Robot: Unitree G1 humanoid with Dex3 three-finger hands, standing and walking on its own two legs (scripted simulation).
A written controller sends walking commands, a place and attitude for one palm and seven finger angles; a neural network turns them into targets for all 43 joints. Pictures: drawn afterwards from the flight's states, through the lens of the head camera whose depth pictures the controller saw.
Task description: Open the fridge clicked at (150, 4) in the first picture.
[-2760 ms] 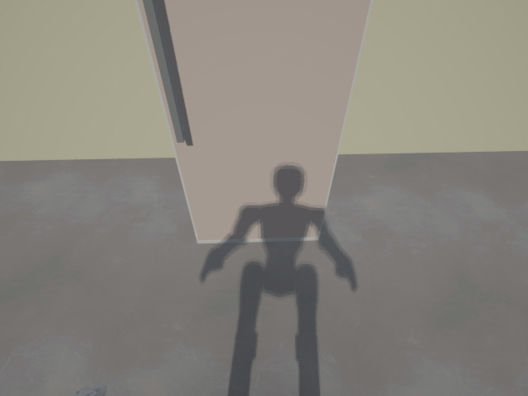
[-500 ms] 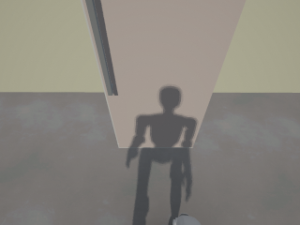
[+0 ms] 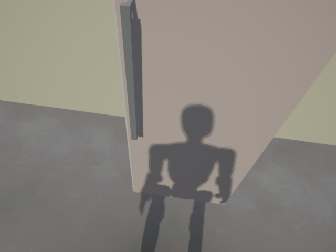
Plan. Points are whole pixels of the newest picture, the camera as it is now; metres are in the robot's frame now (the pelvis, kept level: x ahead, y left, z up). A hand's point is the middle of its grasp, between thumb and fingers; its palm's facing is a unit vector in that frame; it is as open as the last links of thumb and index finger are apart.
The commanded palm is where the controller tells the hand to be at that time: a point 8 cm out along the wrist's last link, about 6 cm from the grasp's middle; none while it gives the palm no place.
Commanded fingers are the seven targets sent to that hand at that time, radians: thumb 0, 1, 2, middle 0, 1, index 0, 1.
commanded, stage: come to a stop and stand still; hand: left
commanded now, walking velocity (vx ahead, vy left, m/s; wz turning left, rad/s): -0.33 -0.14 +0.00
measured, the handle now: (133, 84) +0.51 +0.16 +0.12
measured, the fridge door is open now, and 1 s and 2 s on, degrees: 0 0 0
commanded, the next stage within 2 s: look again from close up in 1.42 s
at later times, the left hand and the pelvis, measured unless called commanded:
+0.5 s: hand out of the picture +0.05 +0.15 -0.16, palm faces +0.01 -0.97 -0.25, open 7.4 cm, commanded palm none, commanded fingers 0.00 0.90 0.90 -0.20 -0.30 -0.20 -0.30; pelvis +0.00 -0.04 +0.00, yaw -1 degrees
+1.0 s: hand out of the picture -0.05 +0.12 -0.16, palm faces +0.02 -0.98 -0.18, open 7.4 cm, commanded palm none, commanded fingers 0.00 0.90 0.90 -0.20 -0.30 -0.20 -0.30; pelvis -0.03 -0.04 +0.01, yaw -2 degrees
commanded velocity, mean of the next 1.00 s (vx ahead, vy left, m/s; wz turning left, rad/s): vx -0.05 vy -0.02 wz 0.00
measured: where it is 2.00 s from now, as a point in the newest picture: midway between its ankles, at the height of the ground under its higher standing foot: outside the picture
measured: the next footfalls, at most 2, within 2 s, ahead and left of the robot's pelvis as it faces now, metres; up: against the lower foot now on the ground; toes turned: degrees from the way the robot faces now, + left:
right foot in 0.36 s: +0.07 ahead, -0.15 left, +0.00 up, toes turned -6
left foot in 0.62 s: +0.01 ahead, +0.08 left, +0.00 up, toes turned +2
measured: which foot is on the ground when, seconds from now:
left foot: down 0.00-0.38, up 0.40-0.60, down 0.62-1.00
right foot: up 0.00-0.34, down 0.36-1.00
